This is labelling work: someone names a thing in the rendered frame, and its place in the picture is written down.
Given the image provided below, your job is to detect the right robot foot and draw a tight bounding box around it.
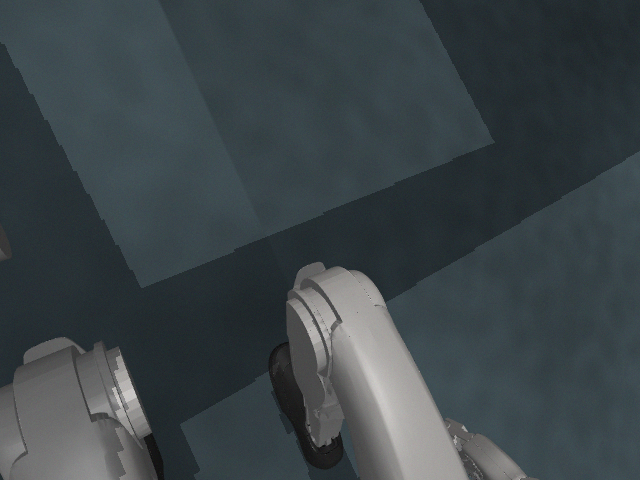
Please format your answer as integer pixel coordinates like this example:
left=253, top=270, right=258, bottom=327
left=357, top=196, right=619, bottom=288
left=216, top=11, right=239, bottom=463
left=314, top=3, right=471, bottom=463
left=268, top=342, right=343, bottom=469

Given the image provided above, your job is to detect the left robot foot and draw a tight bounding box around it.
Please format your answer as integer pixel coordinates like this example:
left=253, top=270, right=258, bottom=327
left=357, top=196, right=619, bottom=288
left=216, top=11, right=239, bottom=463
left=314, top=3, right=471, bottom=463
left=143, top=433, right=164, bottom=480

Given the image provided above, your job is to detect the can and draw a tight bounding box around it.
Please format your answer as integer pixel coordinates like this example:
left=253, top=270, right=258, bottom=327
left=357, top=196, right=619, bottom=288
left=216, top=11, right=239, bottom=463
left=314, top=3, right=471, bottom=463
left=0, top=223, right=12, bottom=261

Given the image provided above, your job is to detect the right robot hand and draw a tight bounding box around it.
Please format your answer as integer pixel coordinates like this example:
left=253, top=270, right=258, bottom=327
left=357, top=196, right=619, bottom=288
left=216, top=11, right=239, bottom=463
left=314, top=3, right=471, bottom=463
left=444, top=418, right=528, bottom=480

